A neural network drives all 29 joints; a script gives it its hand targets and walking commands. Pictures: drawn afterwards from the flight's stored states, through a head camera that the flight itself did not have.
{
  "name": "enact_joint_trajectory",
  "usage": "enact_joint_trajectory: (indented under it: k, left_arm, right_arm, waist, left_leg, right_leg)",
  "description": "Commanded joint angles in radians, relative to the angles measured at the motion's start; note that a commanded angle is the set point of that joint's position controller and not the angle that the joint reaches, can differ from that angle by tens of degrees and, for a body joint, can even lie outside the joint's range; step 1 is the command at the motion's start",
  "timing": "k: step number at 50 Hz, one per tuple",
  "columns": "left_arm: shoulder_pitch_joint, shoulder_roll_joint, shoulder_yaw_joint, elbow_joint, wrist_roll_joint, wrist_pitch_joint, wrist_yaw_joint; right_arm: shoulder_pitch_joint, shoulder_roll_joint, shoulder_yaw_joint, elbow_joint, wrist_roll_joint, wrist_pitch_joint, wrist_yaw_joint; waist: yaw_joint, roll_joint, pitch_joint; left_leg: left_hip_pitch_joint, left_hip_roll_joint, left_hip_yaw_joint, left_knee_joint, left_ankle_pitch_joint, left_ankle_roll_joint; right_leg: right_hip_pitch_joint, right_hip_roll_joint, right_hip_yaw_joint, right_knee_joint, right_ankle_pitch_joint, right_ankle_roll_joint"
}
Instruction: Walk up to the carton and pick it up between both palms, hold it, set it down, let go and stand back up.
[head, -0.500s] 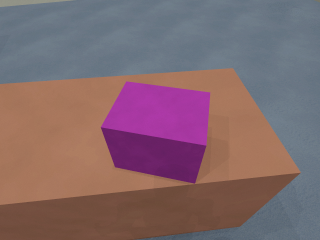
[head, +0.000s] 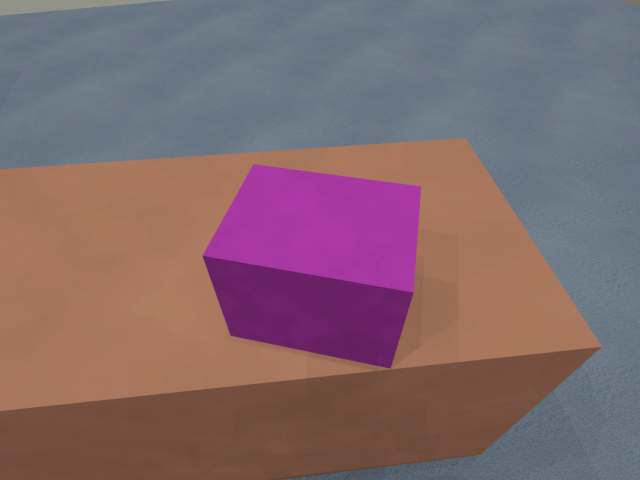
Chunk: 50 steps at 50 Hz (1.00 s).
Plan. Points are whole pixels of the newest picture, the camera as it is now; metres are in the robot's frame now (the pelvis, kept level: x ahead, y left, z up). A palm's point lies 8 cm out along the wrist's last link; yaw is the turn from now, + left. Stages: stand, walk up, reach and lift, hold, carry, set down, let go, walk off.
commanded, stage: stand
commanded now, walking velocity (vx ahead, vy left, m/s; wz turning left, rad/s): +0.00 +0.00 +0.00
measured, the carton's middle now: (321, 264) +0.44 +0.00 -0.01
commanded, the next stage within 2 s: walk up in 0.36 s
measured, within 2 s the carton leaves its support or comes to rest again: neither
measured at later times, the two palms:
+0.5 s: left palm out of the picture +0.08 +0.28 -0.11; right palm out of the picture +0.08 -0.26 -0.13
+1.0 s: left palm out of the picture +0.04 +0.53 -0.11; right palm out of the picture +0.07 -0.14 -0.16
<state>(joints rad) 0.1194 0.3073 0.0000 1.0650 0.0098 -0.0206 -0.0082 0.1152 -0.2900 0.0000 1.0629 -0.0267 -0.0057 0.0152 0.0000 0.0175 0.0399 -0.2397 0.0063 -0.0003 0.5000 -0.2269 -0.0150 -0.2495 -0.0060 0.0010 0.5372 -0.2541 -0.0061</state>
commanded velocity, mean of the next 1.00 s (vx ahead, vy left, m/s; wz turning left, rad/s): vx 0.00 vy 0.00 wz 0.00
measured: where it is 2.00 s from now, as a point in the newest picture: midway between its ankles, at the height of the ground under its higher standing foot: outside the picture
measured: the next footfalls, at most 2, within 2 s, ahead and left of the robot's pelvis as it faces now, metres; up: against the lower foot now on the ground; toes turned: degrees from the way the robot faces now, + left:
left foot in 0.94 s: +0.09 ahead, +0.24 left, +0.00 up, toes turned -15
right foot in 1.22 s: -0.01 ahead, +0.13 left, +0.00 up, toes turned -28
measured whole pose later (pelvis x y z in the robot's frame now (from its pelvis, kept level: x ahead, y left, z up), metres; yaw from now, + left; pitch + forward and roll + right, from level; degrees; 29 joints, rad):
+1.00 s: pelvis -0.03 +0.19 -0.04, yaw -13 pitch -5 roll -3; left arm 0.34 0.42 0.00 0.91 0.04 -0.02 0.11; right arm 0.02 -0.47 -0.06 0.72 -0.07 0.12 0.12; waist 0.01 0.18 0.28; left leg -0.43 -0.02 -0.02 0.91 -0.42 0.05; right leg -0.45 -0.03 0.25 0.82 -0.39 0.04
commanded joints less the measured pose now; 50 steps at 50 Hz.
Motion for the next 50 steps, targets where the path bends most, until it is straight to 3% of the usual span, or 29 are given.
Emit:
enact_joint_trajectory:
  k: [1,3,4,7,8,11,13,15,17,19,20,23,27,28,29,30,31,32,35,37,38,41,44,45,46,47,48,49,50]
  left_arm:
    - [-0.048,0.246,0.044,-0.022,-0.001,-0.038,0.014]
    - [-0.057,0.234,0.042,-0.018,0.003,-0.041,0.015]
    - [-0.051,0.242,0.040,-0.014,0.000,-0.039,0.018]
    - [-0.042,0.248,0.043,-0.010,-0.004,-0.039,0.017]
    - [-0.046,0.247,0.040,-0.014,0.005,-0.043,0.016]
    - [-0.055,0.233,0.040,-0.012,-0.005,-0.035,0.017]
    - [-0.054,0.219,0.038,-0.021,-0.005,-0.039,0.018]
    - [-0.038,0.234,0.040,-0.024,-0.002,-0.039,0.017]
    - [-0.064,0.234,0.039,-0.020,0.007,-0.040,0.019]
    - [-0.069,0.231,0.042,-0.016,0.000,-0.039,0.017]
    - [-0.049,0.247,0.042,-0.017,-0.002,-0.037,0.018]
    - [-0.051,0.238,0.043,-0.013,0.003,-0.033,0.020]
    - [-0.076,0.234,0.039,-0.028,0.008,-0.033,0.017]
    - [0.252,0.399,0.107,-0.025,0.024,-0.037,0.086]
    - [0.336,0.482,0.156,-0.032,0.024,-0.045,0.114]
    - [0.308,0.490,0.169,-0.069,0.010,-0.049,0.124]
    - [0.298,0.470,0.171,-0.111,0.012,-0.053,0.136]
    - [0.277,0.446,0.168,-0.126,0.013,-0.050,0.141]
    - [0.254,0.385,0.155,-0.193,0.026,-0.046,0.140]
    - [0.277,0.407,0.157,-0.228,0.028,-0.053,0.142]
    - [0.273,0.411,0.157,-0.235,0.033,-0.055,0.143]
    - [0.273,0.471,0.176,-0.277,0.039,-0.053,0.149]
    - [0.242,0.507,0.182,-0.310,0.039,-0.050,0.142]
    - [0.239,0.514,0.179,-0.323,0.040,-0.047,0.139]
    - [0.181,0.503,0.172,-0.339,0.043,-0.045,0.137]
    - [0.132,0.470,0.160,-0.353,0.042,-0.041,0.136]
    - [0.188,0.348,0.118,-0.341,0.029,-0.033,0.138]
    - [0.224,0.333,0.096,-0.339,0.032,-0.022,0.156]
    - [0.183,0.391,0.112,-0.313,0.026,-0.021,0.160]
  right_arm:
    - [-0.058,-0.243,-0.052,-0.022,0.018,-0.033,-0.012]
    - [-0.028,-0.227,-0.049,-0.021,0.015,-0.032,-0.012]
    - [-0.052,-0.233,-0.043,-0.023,0.011,-0.034,-0.012]
    - [-0.063,-0.245,-0.054,-0.031,0.016,-0.037,-0.015]
    - [-0.051,-0.255,-0.059,-0.025,0.022,-0.036,-0.011]
    - [-0.053,-0.236,-0.052,-0.028,0.016,-0.038,-0.018]
    - [-0.051,-0.250,-0.049,-0.022,0.016,-0.039,-0.013]
    - [-0.074,-0.234,-0.050,-0.031,0.019,-0.036,-0.014]
    - [-0.074,-0.222,-0.049,-0.036,0.016,-0.038,-0.014]
    - [-0.081,-0.243,-0.048,-0.030,0.015,-0.030,-0.014]
    - [-0.063,-0.243,-0.054,-0.035,0.022,-0.035,-0.014]
    - [-0.045,-0.246,-0.056,-0.028,0.017,-0.034,-0.020]
    - [-0.075,-0.223,-0.045,-0.047,0.011,-0.033,-0.010]
    - [-0.227,-0.350,-0.140,-0.257,-0.079,0.039,0.036]
    - [-0.220,-0.288,-0.138,-0.290,-0.088,0.075,0.046]
    - [-0.168,-0.266,-0.133,-0.301,-0.090,0.094,0.051]
    - [-0.173,-0.264,-0.140,-0.328,-0.093,0.112,0.062]
    - [-0.162,-0.285,-0.143,-0.347,-0.079,0.118,0.070]
    - [-0.193,-0.296,-0.148,-0.422,-0.060,0.136,0.098]
    - [-0.184,-0.309,-0.154,-0.456,-0.044,0.133,0.099]
    - [-0.188,-0.311,-0.157,-0.466,-0.048,0.136,0.098]
    - [-0.174,-0.330,-0.163,-0.513,-0.035,0.129,0.096]
    - [-0.125,-0.370,-0.179,-0.512,-0.030,0.116,0.101]
    - [-0.083,-0.373,-0.185,-0.501,-0.031,0.115,0.099]
    - [0.022,-0.386,-0.186,-0.478,-0.034,0.114,0.099]
    - [0.164,-0.405,-0.204,-0.435,-0.035,0.106,0.097]
    - [0.177,-0.461,-0.208,-0.424,-0.037,0.096,0.081]
    - [0.035,-0.498,-0.214,-0.465,-0.017,0.085,0.077]
    - [-0.041,-0.450,-0.213,-0.481,0.009,0.091,0.071]
  waist:
    - [-0.002,0.008,-0.104]
    - [-0.024,-0.059,-0.106]
    - [-0.009,-0.008,-0.057]
    - [0.004,0.014,-0.092]
    - [-0.021,-0.002,-0.111]
    - [-0.005,-0.039,-0.079]
    - [0.000,0.003,-0.090]
    - [0.002,-0.040,-0.103]
    - [-0.017,-0.017,-0.114]
    - [0.006,0.004,-0.063]
    - [-0.003,0.011,-0.085]
    - [-0.009,-0.031,-0.071]
    - [-0.008,-0.028,-0.084]
    - [0.067,0.145,0.105]
    - [0.062,0.079,0.062]
    - [0.042,0.088,0.013]
    - [0.034,0.057,-0.001]
    - [0.005,0.007,-0.012]
    - [0.001,-0.038,0.001]
    - [-0.005,-0.097,-0.018]
    - [-0.002,-0.084,-0.055]
    - [-0.005,-0.179,-0.065]
    - [-0.012,-0.256,-0.070]
    - [-0.029,-0.266,-0.084]
    - [-0.078,-0.297,-0.080]
    - [-0.162,-0.215,-0.107]
    - [-0.165,0.161,-0.075]
    - [-0.130,0.304,-0.059]
    - [-0.113,0.183,-0.018]
  left_leg:
    - [0.086,0.115,-0.092,-0.165,0.071,0.043]
    - [0.095,0.122,-0.098,-0.164,0.070,0.049]
    - [0.058,0.126,-0.100,-0.167,0.050,0.051]
    - [0.078,0.117,-0.099,-0.168,0.085,0.043]
    - [0.089,0.119,-0.094,-0.162,0.079,0.043]
    - [0.064,0.126,-0.109,-0.173,0.100,0.047]
    - [0.077,0.120,-0.099,-0.177,0.088,0.045]
    - [0.078,0.131,-0.109,-0.174,0.099,0.050]
    - [0.089,0.117,-0.101,-0.173,0.094,0.042]
    - [0.067,0.123,-0.094,-0.171,0.101,0.041]
    - [0.077,0.122,-0.098,-0.175,0.104,0.044]
    - [0.077,0.122,-0.110,-0.184,0.043,0.044]
    - [0.087,0.120,-0.092,-0.179,0.046,0.040]
    - [-0.150,0.022,0.047,0.217,-0.022,0.022]
    - [-0.379,-0.035,-0.087,0.396,-0.259,0.032]
    - [-0.442,-0.009,-0.176,0.539,-0.282,0.033]
    - [-0.496,0.013,-0.207,0.632,-0.274,0.031]
    - [-0.512,0.035,-0.214,0.678,-0.253,0.029]
    - [-0.454,0.047,-0.205,0.732,-0.195,0.009]
    - [-0.455,0.060,-0.215,0.748,-0.198,0.009]
    - [-0.455,0.056,-0.222,0.741,-0.204,0.008]
    - [-0.387,0.088,-0.259,0.600,-0.228,0.026]
    - [-0.190,0.087,-0.220,0.431,-0.261,0.034]
    - [-0.088,0.066,-0.186,0.359,-0.269,0.034]
    - [0.033,0.063,-0.191,0.289,-0.248,0.038]
    - [0.340,0.080,-0.206,0.109,-0.208,0.050]
    - [0.304,0.213,-0.385,-0.185,-0.400,0.047]
    - [0.111,0.378,-0.533,-0.315,-0.480,0.046]
    - [-0.003,0.361,-0.539,-0.352,-0.544,0.029]
  right_leg:
    - [0.080,-0.137,0.148,-0.235,0.105,-0.028]
    - [0.079,-0.136,0.134,-0.230,0.089,-0.025]
    - [0.067,-0.131,0.150,-0.237,0.108,-0.024]
    - [0.083,-0.129,0.130,-0.233,0.104,-0.025]
    - [0.093,-0.136,0.136,-0.230,0.138,-0.027]
    - [0.086,-0.138,0.122,-0.216,0.149,-0.021]
    - [0.100,-0.137,0.135,-0.220,0.117,-0.023]
    - [0.106,-0.131,0.115,-0.224,0.134,-0.020]
    - [0.095,-0.138,0.128,-0.225,0.151,-0.024]
    - [0.073,-0.134,0.128,-0.228,0.124,-0.022]
    - [0.091,-0.135,0.133,-0.227,0.111,-0.023]
    - [0.068,-0.132,0.133,-0.232,0.077,-0.026]
    - [0.073,-0.125,0.131,-0.236,0.073,-0.024]
    - [-0.013,-0.215,0.446,-0.246,0.301,-0.111]
    - [0.148,-0.314,0.633,-0.216,0.372,-0.201]
    - [0.184,-0.361,0.684,-0.230,0.336,-0.236]
    - [0.205,-0.358,0.695,-0.224,0.258,-0.255]
    - [0.209,-0.330,0.626,-0.192,0.273,-0.234]
    - [0.069,-0.224,0.516,-0.165,0.113,-0.207]
    - [0.047,-0.247,0.550,-0.124,0.146,-0.240]
    - [0.081,-0.252,0.555,-0.100,0.209,-0.248]
    - [0.049,-0.274,0.570,-0.072,0.231,-0.242]
    - [-0.114,-0.252,0.526,-0.052,0.180,-0.213]
    - [-0.190,-0.254,0.535,-0.022,0.198,-0.212]
    - [-0.300,-0.229,0.510,0.005,0.169,-0.170]
    - [-0.546,-0.160,0.390,0.131,0.056,-0.110]
    - [-0.612,0.081,0.122,0.432,-0.300,-0.049]
    - [-0.608,0.109,0.083,0.628,-0.366,-0.002]
    - [-0.522,0.031,0.094,0.704,-0.267,-0.010]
